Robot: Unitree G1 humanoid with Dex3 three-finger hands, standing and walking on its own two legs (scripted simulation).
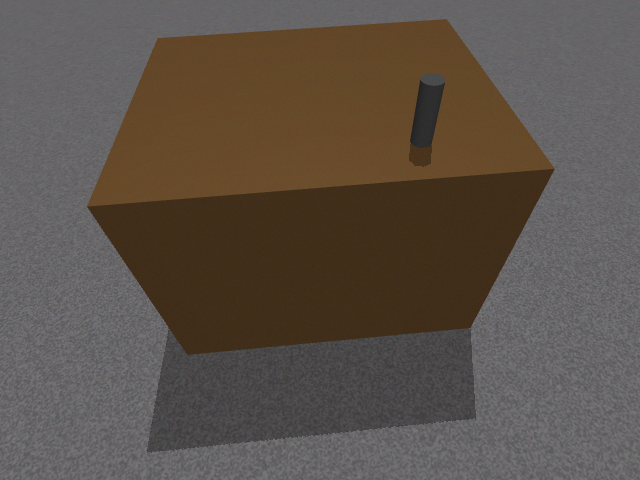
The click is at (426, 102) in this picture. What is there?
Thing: slim round
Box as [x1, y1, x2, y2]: [410, 73, 444, 147]
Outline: 438,74 425,74 420,79 410,139 411,143 418,147 425,147 431,143 444,84 444,78
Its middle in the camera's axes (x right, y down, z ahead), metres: +0.22 -0.28 +0.85
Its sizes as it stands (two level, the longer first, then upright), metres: 0.049 0.049 0.149
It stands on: a support 0.70 m high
